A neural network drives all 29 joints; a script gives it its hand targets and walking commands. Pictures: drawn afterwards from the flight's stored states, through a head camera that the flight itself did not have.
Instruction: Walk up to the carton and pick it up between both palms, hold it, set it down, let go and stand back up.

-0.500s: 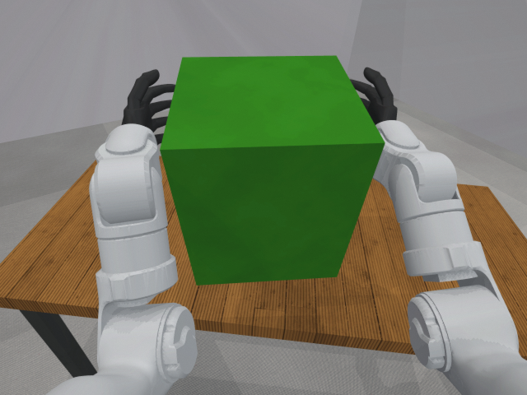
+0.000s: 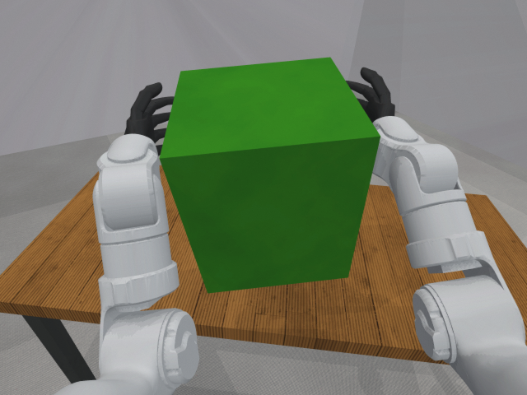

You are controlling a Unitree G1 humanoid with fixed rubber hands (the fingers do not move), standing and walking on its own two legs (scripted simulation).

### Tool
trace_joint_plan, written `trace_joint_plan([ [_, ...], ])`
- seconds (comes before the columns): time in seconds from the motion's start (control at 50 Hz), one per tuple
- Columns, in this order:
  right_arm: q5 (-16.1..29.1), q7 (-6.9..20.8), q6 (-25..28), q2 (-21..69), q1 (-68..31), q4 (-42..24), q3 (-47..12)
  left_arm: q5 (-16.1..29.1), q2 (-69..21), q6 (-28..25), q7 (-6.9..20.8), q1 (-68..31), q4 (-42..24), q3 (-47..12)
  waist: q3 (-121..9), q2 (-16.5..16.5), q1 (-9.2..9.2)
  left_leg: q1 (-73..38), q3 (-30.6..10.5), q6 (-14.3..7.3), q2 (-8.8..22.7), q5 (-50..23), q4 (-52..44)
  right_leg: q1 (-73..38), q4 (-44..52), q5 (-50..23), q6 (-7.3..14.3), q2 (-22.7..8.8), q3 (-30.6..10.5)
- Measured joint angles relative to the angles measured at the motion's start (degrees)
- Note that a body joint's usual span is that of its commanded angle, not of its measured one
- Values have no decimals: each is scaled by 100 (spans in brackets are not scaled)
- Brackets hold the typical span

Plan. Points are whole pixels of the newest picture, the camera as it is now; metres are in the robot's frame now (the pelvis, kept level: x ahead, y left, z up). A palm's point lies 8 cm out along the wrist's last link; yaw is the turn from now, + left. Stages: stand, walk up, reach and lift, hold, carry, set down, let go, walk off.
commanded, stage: hold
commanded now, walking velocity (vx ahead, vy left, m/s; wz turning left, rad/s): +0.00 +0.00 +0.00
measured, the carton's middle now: (267, 178) +0.35 +0.00 +0.22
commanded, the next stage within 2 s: none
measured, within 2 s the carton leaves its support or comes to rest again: neither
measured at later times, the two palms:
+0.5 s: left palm (164, 149) +0.35 +0.14 +0.26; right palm (381, 157) +0.36 -0.16 +0.25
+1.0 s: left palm (143, 137) +0.35 +0.16 +0.28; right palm (369, 131) +0.37 -0.14 +0.28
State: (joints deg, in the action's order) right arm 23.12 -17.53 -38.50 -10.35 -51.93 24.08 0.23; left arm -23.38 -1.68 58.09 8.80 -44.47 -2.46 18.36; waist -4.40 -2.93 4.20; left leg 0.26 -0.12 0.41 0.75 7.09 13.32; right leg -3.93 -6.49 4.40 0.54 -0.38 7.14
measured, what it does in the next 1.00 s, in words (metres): stands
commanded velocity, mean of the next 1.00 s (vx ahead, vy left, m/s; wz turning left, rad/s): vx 0.00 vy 0.00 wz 0.00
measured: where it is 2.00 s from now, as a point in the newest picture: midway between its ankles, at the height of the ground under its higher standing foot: outside the picture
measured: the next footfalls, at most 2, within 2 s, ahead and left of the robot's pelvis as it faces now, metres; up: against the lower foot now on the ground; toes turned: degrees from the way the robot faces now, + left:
none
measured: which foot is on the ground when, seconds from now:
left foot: down 0.00-1.00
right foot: down 0.00-1.00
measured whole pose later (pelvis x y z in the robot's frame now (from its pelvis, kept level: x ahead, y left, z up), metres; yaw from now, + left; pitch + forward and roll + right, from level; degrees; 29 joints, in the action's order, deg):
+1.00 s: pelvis +0.01 +0.00 +0.00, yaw +1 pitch -6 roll -1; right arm 20.3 -16.1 -36.2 -9.1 -49.8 20.3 2.0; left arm -20.4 -0.4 60.0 4.5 -45.7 -6.6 15.4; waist -1.7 -3.1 5.0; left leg 1.7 -1.0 0.2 0.6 8.9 16.3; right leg -3.5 -8.0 5.8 0.0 -0.6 8.0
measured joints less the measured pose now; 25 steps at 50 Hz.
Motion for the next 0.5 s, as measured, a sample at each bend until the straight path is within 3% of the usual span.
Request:
trace_joint_plan([
  [0.1,-243,107,180,250,340,-74,64,86,-75,-121,-100,447,-242,-33,133,-44,64,-51,-33,26,27,-51,-19,-3,-107,33,37,23,31],
  [0.24,-681,254,534,498,542,-92,332,258,-15,-297,-294,212,-18,-33,342,-102,65,119,-63,77,98,-121,61,204,-274,25,97,84,56],
  [0.4,-904,349,657,492,498,-9,478,312,94,-412,-364,-151,387,-127,339,40,51,256,-128,69,77,-160,36,360,-346,65,84,63,120],
  [0.5,-824,251,677,437,589,-188,332,336,73,-444,-319,-86,242,-99,347,74,44,171,-134,61,69,-126,-7,237,-230,62,70,63,125],
])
